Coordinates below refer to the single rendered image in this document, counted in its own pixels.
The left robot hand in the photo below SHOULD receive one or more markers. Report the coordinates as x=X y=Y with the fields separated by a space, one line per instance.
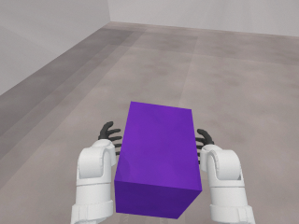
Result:
x=104 y=134

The carton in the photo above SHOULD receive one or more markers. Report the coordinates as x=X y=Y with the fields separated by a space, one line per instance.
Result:
x=158 y=172

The right robot hand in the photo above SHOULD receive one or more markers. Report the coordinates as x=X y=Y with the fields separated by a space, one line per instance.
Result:
x=206 y=141

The robot right forearm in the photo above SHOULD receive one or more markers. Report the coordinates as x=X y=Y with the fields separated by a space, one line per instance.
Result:
x=229 y=204

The robot left forearm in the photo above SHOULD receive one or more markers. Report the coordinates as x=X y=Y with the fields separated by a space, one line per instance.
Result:
x=93 y=194

